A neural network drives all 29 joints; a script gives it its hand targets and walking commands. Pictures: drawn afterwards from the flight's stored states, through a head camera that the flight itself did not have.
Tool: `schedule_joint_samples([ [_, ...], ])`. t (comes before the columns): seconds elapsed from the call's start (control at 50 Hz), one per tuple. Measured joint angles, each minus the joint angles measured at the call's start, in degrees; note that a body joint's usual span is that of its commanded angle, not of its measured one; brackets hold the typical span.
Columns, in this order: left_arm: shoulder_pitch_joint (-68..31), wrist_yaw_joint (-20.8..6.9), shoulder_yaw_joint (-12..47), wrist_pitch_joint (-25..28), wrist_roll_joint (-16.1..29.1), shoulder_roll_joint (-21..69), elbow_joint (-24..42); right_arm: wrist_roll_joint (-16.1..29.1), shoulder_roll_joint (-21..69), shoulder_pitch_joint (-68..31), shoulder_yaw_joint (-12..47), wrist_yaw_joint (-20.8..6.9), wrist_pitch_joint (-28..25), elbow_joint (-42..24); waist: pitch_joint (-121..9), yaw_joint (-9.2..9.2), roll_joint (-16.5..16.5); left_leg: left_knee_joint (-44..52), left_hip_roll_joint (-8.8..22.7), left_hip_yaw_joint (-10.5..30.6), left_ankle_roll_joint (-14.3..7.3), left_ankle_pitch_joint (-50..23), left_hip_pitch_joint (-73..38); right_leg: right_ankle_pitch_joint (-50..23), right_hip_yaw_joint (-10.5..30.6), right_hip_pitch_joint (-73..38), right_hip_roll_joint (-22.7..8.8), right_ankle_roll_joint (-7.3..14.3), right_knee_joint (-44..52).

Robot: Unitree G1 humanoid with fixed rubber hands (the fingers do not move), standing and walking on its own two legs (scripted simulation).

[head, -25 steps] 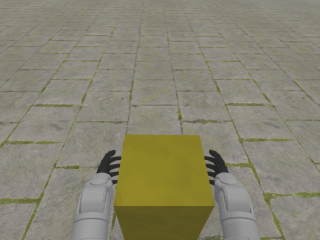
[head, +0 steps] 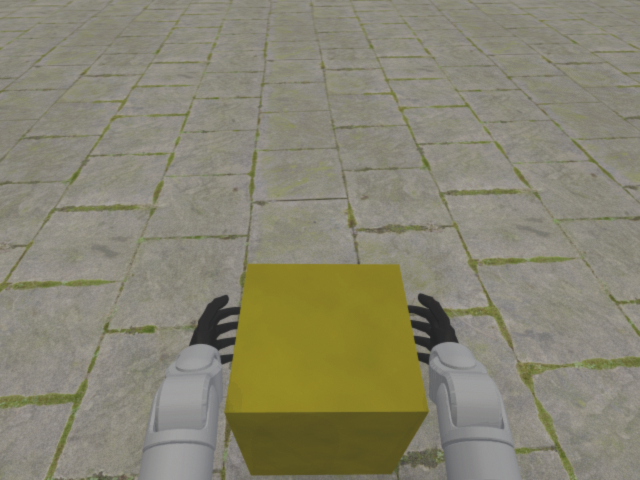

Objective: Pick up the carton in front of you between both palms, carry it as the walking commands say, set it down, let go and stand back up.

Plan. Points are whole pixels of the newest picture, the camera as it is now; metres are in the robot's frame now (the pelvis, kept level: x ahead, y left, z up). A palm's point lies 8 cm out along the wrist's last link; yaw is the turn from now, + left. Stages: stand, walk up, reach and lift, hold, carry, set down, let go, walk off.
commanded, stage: hold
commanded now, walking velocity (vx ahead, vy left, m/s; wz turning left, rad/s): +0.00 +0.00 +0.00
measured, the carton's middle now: (322, 373) +0.30 +0.01 -0.05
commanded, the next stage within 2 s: set down in 0.26 s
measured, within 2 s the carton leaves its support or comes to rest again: neither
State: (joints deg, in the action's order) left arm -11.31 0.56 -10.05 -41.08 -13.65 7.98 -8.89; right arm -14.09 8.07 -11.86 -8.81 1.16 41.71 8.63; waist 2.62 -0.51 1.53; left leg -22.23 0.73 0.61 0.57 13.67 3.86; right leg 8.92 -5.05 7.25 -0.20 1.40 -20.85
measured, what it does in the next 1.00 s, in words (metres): lowers itself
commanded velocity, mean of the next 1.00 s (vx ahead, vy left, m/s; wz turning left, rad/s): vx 0.00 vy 0.00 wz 0.00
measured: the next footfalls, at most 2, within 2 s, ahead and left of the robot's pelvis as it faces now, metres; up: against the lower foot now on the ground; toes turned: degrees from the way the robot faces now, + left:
none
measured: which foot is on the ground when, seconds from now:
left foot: down 0.00-1.00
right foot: down 0.00-1.00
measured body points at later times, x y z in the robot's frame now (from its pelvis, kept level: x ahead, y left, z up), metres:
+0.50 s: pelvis -0.05 +0.01 -0.01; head -0.09 +0.00 +0.43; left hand +0.28 +0.16 +0.04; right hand +0.29 -0.14 +0.04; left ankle -0.01 +0.12 -0.74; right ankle +0.03 -0.10 -0.74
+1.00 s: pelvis -0.05 +0.01 -0.09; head +0.18 +0.01 +0.29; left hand +0.37 +0.16 -0.18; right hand +0.36 -0.14 -0.18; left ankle -0.01 +0.12 -0.74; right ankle +0.03 -0.10 -0.74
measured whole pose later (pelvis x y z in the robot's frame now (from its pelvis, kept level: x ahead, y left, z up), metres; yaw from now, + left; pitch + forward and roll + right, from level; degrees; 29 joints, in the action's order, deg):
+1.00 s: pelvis -0.05 +0.01 -0.09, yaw +3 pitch +28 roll +1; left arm -38.8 1.7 -21.3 -9.3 -11.7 5.5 -31.9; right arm -13.4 6.6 -36.8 -23.4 1.3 11.1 27.1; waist 2.8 1.9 1.8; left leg -60.0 -3.4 2.0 -0.2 22.1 65.9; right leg 17.5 1.3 68.7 1.3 0.3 -58.2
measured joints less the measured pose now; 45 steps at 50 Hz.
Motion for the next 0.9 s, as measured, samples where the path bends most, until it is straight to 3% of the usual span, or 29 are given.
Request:
schedule_joint_samples([
  [0.32,-5.89,-1.48,-4.55,0.89,-3.25,1.28,-8.51,-2.79,1.05,-4.82,-5.12,-1.08,0.37,6.12,0.68,0.68,-0.42,-3.02,-0.9,-1.1,-1.44,-0.48,-1.06,-1.51,2.75,-1.0,-0.04,-0.84,-2.26],
  [0.42,-11.75,-1.82,-10.46,3.45,-5.71,2.81,-15.05,-5.66,2.34,-10.78,-12.03,-2.4,-1.61,11.91,1.52,1.74,-0.52,-6.33,-2.2,0.95,-1.94,0.47,0.5,1.61,5.93,-0.02,1.29,-0.79,-5.93],
  [0.56,-23.22,-2.51,-20.52,8.15,-11.02,2.59,-25.97,-10.78,1.88,-23.06,-21.33,-3.36,-6.17,23.73,4.15,1.2,0.09,-11.56,-2.61,1.8,-2.01,2.24,4.38,4.3,6.53,3.95,1.93,-0.55,-11.84],
  [0.66,-27.78,-3.3,-24.61,11.71,-14.35,2.04,-29.44,-14.19,2.04,-27.92,-25.65,-3.77,-10.43,28.0,5.49,1.05,-0.18,-16.32,-2.8,2.04,-1.36,3.54,12.23,3.5,6.35,11.49,2.01,-0.39,-15.79],
  [0.74,-29.09,-3.37,-24.34,16.75,-14.03,1.37,-29.91,-14.38,2.16,-28.76,-25.91,-3.86,-15.66,27.78,6.08,1.33,-0.06,-20.88,-2.91,2.23,-0.95,4.44,22.57,4.57,6.02,21.64,2.05,-0.47,-20.05],
  [0.9,-28.44,-1.01,-16.93,29.61,-5.72,-0.79,-26.28,-6.47,0.25,-26.68,-18.93,-1.58,-28.77,22.92,5.88,2.19,0.07,-30.33,-3.68,1.74,-0.82,5.88,47.42,6.02,6.17,46.65,1.62,-0.85,-29.69],
])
